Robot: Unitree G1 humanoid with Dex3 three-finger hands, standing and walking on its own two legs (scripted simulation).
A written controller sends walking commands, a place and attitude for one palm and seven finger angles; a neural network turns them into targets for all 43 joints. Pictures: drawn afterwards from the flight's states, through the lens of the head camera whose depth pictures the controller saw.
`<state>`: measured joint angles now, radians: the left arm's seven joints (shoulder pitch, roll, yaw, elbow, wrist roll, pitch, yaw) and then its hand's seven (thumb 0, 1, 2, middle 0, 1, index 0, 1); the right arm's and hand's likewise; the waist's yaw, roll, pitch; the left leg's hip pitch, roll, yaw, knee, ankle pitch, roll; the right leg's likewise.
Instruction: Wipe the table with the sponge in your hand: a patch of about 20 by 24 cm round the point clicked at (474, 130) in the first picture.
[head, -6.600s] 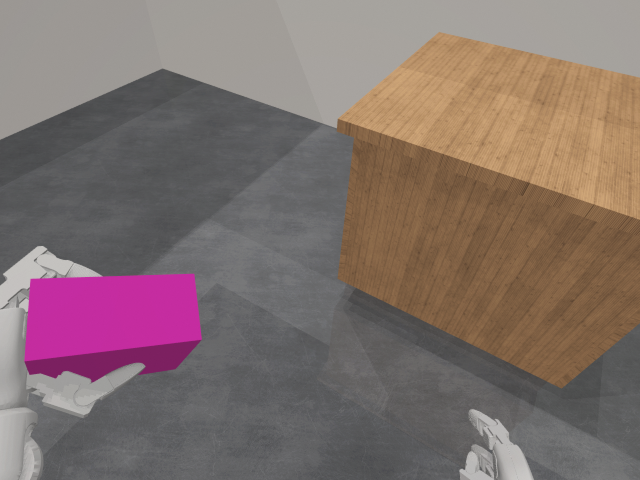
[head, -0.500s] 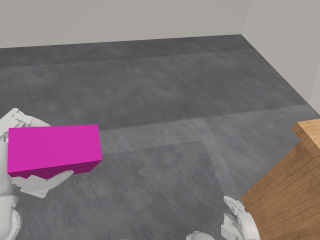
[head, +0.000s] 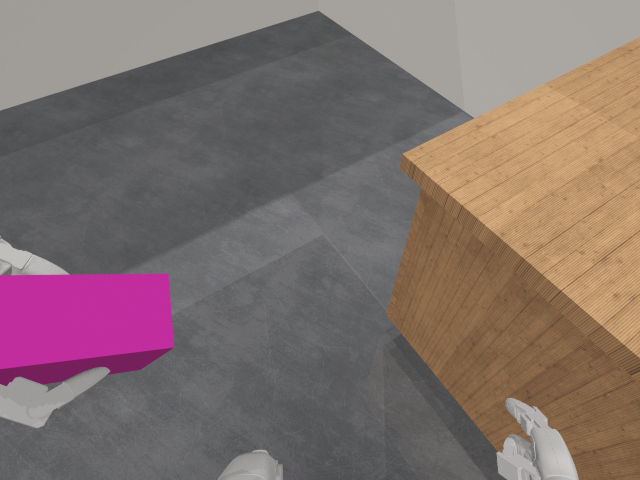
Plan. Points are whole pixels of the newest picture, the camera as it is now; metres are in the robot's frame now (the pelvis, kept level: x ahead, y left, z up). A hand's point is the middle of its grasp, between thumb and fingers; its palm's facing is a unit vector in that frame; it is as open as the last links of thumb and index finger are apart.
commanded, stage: turn to face it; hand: left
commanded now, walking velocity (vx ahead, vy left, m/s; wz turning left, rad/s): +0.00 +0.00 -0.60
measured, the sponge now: (104, 330) +0.23 +0.21 +0.14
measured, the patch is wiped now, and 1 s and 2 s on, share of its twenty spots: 0.00 0.00 0.00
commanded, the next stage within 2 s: none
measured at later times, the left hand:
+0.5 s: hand (188, 329) +0.23 +0.13 +0.15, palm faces +0.10 -0.86 -0.50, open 10.6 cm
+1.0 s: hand (233, 396) +0.17 +0.08 +0.16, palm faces -0.13 -0.90 -0.41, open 10.6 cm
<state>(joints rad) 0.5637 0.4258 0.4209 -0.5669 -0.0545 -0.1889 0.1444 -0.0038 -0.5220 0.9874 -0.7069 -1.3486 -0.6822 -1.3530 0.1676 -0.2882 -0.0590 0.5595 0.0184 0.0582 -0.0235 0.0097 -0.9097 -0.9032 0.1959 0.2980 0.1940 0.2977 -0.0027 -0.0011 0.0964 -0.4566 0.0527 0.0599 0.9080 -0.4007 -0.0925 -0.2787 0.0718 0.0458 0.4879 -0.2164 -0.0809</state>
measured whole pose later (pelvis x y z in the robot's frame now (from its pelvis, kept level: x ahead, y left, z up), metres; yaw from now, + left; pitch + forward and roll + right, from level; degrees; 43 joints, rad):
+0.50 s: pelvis -0.07 -0.02 -0.02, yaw -19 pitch -1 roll -1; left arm 0.38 0.40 0.36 -0.52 -0.02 -0.16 0.12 0.00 -0.52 0.99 -0.71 -1.35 -0.68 -1.35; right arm 0.20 -0.15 0.05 0.50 0.02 -0.03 0.03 0.01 -0.90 -0.90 0.21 0.30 0.21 0.30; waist 0.05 0.06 0.16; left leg -0.28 0.26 0.21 0.68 -0.33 -0.10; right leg -0.31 -0.01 -0.11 0.63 -0.29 0.02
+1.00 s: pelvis -0.14 -0.01 -0.01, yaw -34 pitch +0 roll +2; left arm 0.48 0.38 0.37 -0.56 -0.04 -0.16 0.13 0.00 -0.52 0.99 -0.70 -1.35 -0.68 -1.36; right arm 0.15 -0.24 -0.01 0.51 0.01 0.06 -0.02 0.01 -0.91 -0.90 0.20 0.30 0.20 0.30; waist 0.04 -0.06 0.06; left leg -0.25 0.03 0.07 0.54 -0.28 -0.02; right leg -0.47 0.11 0.11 0.64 -0.24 -0.02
